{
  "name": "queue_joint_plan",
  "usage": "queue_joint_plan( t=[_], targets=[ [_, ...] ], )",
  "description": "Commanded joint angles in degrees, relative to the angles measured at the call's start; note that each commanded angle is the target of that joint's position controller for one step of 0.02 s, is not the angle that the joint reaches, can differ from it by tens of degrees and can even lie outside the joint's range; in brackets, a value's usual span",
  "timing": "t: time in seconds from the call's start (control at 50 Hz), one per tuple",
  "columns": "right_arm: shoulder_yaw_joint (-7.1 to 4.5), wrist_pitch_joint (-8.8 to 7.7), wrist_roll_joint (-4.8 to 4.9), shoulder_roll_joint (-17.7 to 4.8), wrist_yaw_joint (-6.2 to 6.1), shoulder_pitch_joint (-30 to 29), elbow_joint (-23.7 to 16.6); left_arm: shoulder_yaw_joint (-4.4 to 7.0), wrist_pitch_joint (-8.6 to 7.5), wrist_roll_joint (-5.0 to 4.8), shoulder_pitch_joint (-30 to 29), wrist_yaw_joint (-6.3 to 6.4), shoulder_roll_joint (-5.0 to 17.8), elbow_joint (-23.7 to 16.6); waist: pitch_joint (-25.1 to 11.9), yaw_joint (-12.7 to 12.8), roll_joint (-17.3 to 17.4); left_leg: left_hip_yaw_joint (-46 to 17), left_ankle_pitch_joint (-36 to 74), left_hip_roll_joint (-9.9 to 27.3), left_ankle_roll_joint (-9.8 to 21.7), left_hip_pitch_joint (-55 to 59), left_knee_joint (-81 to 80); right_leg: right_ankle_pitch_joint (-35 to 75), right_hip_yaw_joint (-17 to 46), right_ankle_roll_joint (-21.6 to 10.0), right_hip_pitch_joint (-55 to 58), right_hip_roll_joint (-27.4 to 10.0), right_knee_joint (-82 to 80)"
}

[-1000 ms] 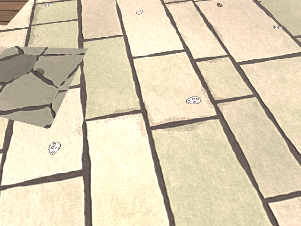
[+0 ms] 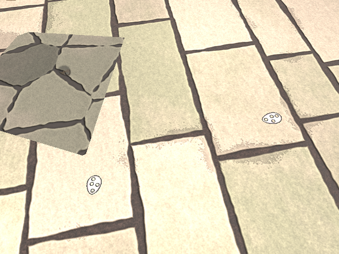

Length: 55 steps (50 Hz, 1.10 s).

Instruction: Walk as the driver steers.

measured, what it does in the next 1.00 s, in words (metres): walks ahead: left foot, then right foot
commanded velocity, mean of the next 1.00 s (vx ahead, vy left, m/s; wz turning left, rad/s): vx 0.14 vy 0.00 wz -0.17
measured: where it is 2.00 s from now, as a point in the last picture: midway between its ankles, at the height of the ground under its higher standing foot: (125, 134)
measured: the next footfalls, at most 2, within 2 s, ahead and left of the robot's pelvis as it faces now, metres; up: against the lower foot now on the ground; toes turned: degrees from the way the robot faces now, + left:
left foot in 0.26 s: +0.13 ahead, +0.15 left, +0.00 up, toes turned -24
right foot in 0.66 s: +0.01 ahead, -0.03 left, +0.00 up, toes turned -18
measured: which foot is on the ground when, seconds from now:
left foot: up 0.00-0.24, down 0.26-0.66, up 0.68-1.00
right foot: down 0.00-0.28, up 0.30-0.64, down 0.66-1.00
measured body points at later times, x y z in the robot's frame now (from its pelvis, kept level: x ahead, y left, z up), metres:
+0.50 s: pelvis +0.05 +0.08 +0.01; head +0.09 +0.09 +0.46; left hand +0.30 +0.29 -0.10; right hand +0.05 -0.23 -0.07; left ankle +0.10 +0.17 -0.73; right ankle -0.03 -0.04 -0.65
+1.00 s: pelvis +0.11 +0.08 +0.01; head +0.12 +0.08 +0.46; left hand +0.19 +0.37 -0.11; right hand +0.22 -0.22 -0.09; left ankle +0.19 +0.21 -0.66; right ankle -0.02 -0.02 -0.73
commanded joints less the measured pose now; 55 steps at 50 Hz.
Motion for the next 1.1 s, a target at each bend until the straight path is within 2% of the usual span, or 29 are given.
queue_joint_plan(
  t=[0.02, 0.08, 0.16, 0.2, 0.24, 0.26, 0.28, 0.3, 0.32, 0.34, 0.38, 0.4, 0.48, 0.52, 0.54, 0.58, 0.6, 0.64, 0.66, 0.68, 0.7, 0.72, 0.74, 0.76, 0.78, 0.86, 0.96, 1.02, 1.1],
  targets=[
    [-1.58, 0.42, 0.25, -5.36, -0.17, 2.93, -2.25, 2.65, -0.03, 0.32, 0.35, -0.03, 9.14, -4.07, -9.14, -0.85, -4.35, 0.91, 2.88, -1.74, -0.70, 1.09, -4.93, -10.23, 21.52, -5.00, 5.60, -13.15, -10.89],
    [-1.90, -0.16, 0.34, -6.32, -0.28, 0.96, -2.57, 3.05, 0.35, 0.62, 0.12, -0.18, 9.77, -4.55, -8.26, 0.38, -6.45, -0.33, 4.05, -2.62, -0.34, 0.27, -8.97, -17.14, 25.62, -4.04, 6.55, -12.56, -11.36],
    [-2.05, -1.64, 1.07, -7.29, -0.51, 0.57, -2.41, 3.36, 0.31, 0.96, -0.98, -0.44, 10.25, -4.92, -8.59, 0.77, -8.22, -1.42, 3.37, -4.67, 1.41, 3.56, -15.78, -13.06, 29.66, -3.14, 8.20, -12.09, -9.22],
    [-2.19, -2.23, 1.45, -7.85, -0.82, 2.55, -1.94, 3.37, 0.23, 0.91, -2.64, -0.71, 10.26, -5.27, -8.71, -0.26, -9.41, -1.41, 2.64, -5.92, 2.55, 8.59, -21.45, -8.93, 31.53, -2.04, 6.80, -11.59, -8.15],
    [-2.55, -2.79, 1.51, -8.72, -1.60, 6.68, -0.97, 3.09, 0.01, 0.28, -5.07, -0.79, 9.67, -5.65, -8.42, -3.01, -9.58, -1.22, 6.38, -5.90, 3.47, 18.31, -33.27, -11.89, 32.07, 1.39, 1.85, -9.14, -7.27],
    [-3.14, -3.08, 1.27, -10.90, -2.28, 7.95, -0.67, 2.56, -0.30, -0.32, -4.54, -0.59, 8.09, -5.66, -8.57, -3.51, -5.63, -4.13, 7.20, -1.19, 4.42, 24.57, -41.76, -20.58, 28.85, 4.59, -2.60, -5.46, -4.18],
    [-4.30, -2.79, 0.59, -16.91, -2.60, 6.60, -2.28, 1.75, -0.57, -1.17, -1.74, -0.27, 4.74, -6.46, -10.75, -1.77, 6.61, -18.97, -3.34, 13.48, 8.92, 29.71, -47.36, -28.61, 17.97, 8.30, -9.53, 1.35, 8.83],
    [-4.50, -2.47, -0.55, -18.26, -1.95, 1.48, -3.44, 2.48, -0.89, 0.70, -1.71, 0.11, 7.73, -5.95, -7.21, -1.55, 11.44, -27.86, -2.01, 21.45, 14.25, 23.87, -50.00, -26.47, 5.63, 9.45, -15.14, 3.91, 23.60],
    [-3.34, -2.13, -0.31, -13.11, -1.61, 1.35, -3.55, 3.34, -0.84, 2.02, -3.41, -0.03, 11.54, -5.38, -6.40, -1.36, 5.24, -20.80, 5.52, 19.73, 15.10, 20.26, -47.42, -22.08, 4.59, 9.75, -13.16, -2.19, 31.07],
    [-2.45, -1.99, 0.07, -10.19, -1.31, -0.17, -3.81, 3.25, -0.53, 2.00, -2.09, -0.68, 10.44, -4.66, -5.90, -0.22, 3.91, -13.41, 12.03, 15.50, 13.67, 17.95, -44.94, -18.93, 3.79, 9.28, -11.10, -2.66, 35.14],
    [-1.94, -1.87, 0.14, -9.29, -1.22, -1.42, -4.58, 2.55, 0.64, 1.36, 1.27, -2.26, 8.52, -3.41, -6.30, 0.45, 6.50, -4.16, 20.96, 11.37, 12.50, 19.19, -42.42, -16.04, 1.25, 9.41, -11.78, -3.68, 44.05],
    [-1.84, -1.99, 0.04, -8.83, -0.97, 0.80, -4.33, 2.05, 0.81, 0.85, 0.90, -2.60, 8.05, -3.44, -6.67, -0.73, 6.47, -2.79, 25.93, 10.46, 12.88, 19.77, -41.23, -16.35, 0.45, 9.72, -11.36, -4.09, 43.96],
    [-2.64, -3.01, 0.41, -10.33, -0.08, 9.93, -0.52, 0.07, 0.89, 0.34, -4.32, -1.40, 4.72, -4.42, -7.52, -4.78, 7.68, -4.23, 40.40, 11.58, 14.90, 27.82, -36.99, -20.62, 3.00, 10.09, -11.59, -2.25, 33.93],
    [-1.81, -3.41, 0.53, -8.67, 0.50, 7.99, 0.14, -1.31, 1.14, 0.08, -4.37, -0.60, 2.43, -3.35, -8.52, -3.72, 9.22, -3.39, 38.55, 10.17, 13.85, 26.51, -36.83, -21.29, 2.94, 9.53, -4.46, -3.34, 21.32],
    [-1.71, -3.28, 0.65, -8.72, 0.97, 6.57, 0.45, -2.00, 1.31, 0.20, -4.56, -0.25, 1.68, -2.93, -8.47, -2.98, 11.27, -3.31, 36.74, 8.78, 13.36, 24.97, -37.34, -22.03, -1.45, 9.35, 0.12, -5.10, 14.47],
    [-3.46, -2.20, 0.61, -12.71, 1.92, 9.91, 2.15, -1.93, 1.21, 0.02, -5.93, 1.10, 3.17, -2.85, -6.62, -4.61, 14.58, -7.02, 43.28, 7.93, 13.81, 24.51, -35.12, -21.59, -5.81, 9.13, 2.66, -3.51, 8.09],
    [-3.99, -1.80, 0.97, -13.54, 2.36, 10.97, 2.78, -1.97, 0.87, -0.13, -4.77, 1.64, 3.46, -2.43, -6.82, -3.84, 13.70, -8.71, 48.02, 8.25, 13.57, 24.98, -33.42, -18.35, -5.58, 8.60, 4.04, -3.42, 3.43],
    [-4.55, -1.50, 2.10, -13.44, 2.59, 9.91, 2.66, -2.00, -0.62, 0.16, -1.01, 2.47, 4.43, -1.12, -9.20, -1.52, 10.43, -10.34, 45.15, 7.54, 10.43, 20.88, -30.31, -5.96, -3.05, 6.70, 13.69, -6.36, -8.71],
    [-4.15, -1.76, 2.63, -11.11, 2.47, 10.03, 1.86, -1.42, -1.48, 1.09, 0.68, 2.96, 7.38, -0.80, -11.96, -1.46, 5.59, -9.18, 33.20, 5.48, 7.76, 13.34, -27.32, -3.02, 1.73, 4.76, 22.95, -13.32, -9.41],
    [-2.93, -2.20, 3.08, -5.60, 2.66, 10.47, -0.44, -0.34, -1.41, 1.38, -1.07, 3.47, 12.55, -1.55, -11.45, -2.67, -9.47, -0.80, 10.16, -2.24, 4.75, 0.97, -18.19, 14.41, 12.79, -0.52, 28.59, -26.92, -7.64],
    [-3.60, -1.52, 1.89, -8.08, 1.91, 9.71, 0.06, -0.30, -1.05, 0.65, -2.41, 3.29, 10.80, -1.76, -10.81, -0.59, -14.65, 5.78, -12.44, -4.41, 4.21, -0.10, -5.37, 25.62, 13.66, -7.58, 21.43, -33.72, -6.87],
    [-4.64, -0.63, 1.08, -10.75, 1.83, 10.12, 1.18, -1.31, -1.44, 1.31, -2.27, 2.77, 6.98, -2.53, -9.52, -0.63, -9.24, 3.99, -10.43, -1.74, 4.72, -1.83, 1.86, 11.33, 11.33, -7.84, 20.62, -31.64, -10.14],
    [-5.08, -0.01, 0.62, -10.95, 2.44, 9.25, 1.67, -2.12, -1.67, 1.69, -3.67, 2.51, 4.28, -2.67, -6.89, -1.06, -7.85, 3.57, -5.20, 0.19, 5.09, -4.26, 3.46, -12.13, 9.65, -5.17, 19.16, -28.21, -14.04],
    [-5.36, 0.49, 0.50, -11.08, 3.56, 8.44, 1.44, -2.37, -2.00, 1.74, -5.14, 2.62, 4.03, -2.76, -3.40, -1.32, -11.14, 4.20, -1.08, 0.72, 4.75, -7.57, 4.38, -24.50, 8.72, -2.79, 18.36, -25.70, -17.84],
    [-5.43, 0.72, 0.27, -10.93, 4.79, 6.81, 0.66, -2.13, -2.74, 1.57, -4.73, 2.87, 4.86, -2.32, -1.34, -1.04, -13.18, 4.44, 1.77, 1.40, 4.15, -10.71, 5.04, -28.84, 8.22, -1.99, 19.10, -25.02, -20.13],
    [-4.99, 0.15, 0.27, -7.96, 6.58, 3.52, -0.19, -1.21, -5.79, 1.71, 0.79, 2.52, 5.68, -0.22, -0.81, 0.61, -7.22, 5.00, 7.46, 2.32, 2.90, -17.91, 4.82, -24.63, 3.58, -1.04, 25.91, -26.37, -21.52],
    [-4.77, 0.13, 0.09, -7.39, 7.87, -0.94, -2.75, -0.42, -7.88, 1.89, 2.90, 2.09, 6.90, 1.60, 1.28, 0.37, -7.08, 4.87, 11.67, 4.91, 2.83, -20.93, 1.99, -23.97, -2.75, -0.46, 25.12, -29.14, -23.10],
    [-4.16, -0.09, 0.13, -7.18, 8.53, -4.54, -4.56, -0.01, -8.56, 2.25, 3.56, 1.88, 7.72, 2.62, 3.15, 0.45, -6.68, 6.64, 13.07, 6.34, 4.51, -19.70, -2.22, -21.75, -8.50, 0.68, 23.79, -29.76, -23.60],
    [-2.93, -0.45, 0.08, -6.67, 8.56, -10.26, -7.18, 0.32, -8.48, 2.75, 6.61, 1.52, 8.64, 4.94, 5.32, 1.49, -5.72, 11.77, 8.71, 6.07, 9.34, -16.69, -8.50, -12.31, -16.16, 1.55, 25.79, -29.55, -22.26]
  ],
)
Velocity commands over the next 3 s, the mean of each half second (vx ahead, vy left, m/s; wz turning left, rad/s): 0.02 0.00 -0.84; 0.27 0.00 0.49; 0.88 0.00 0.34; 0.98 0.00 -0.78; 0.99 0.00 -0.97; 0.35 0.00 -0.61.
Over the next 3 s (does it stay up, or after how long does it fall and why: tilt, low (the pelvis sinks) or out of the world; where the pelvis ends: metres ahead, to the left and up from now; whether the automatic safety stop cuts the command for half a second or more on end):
stays up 1.50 -0.13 -0.01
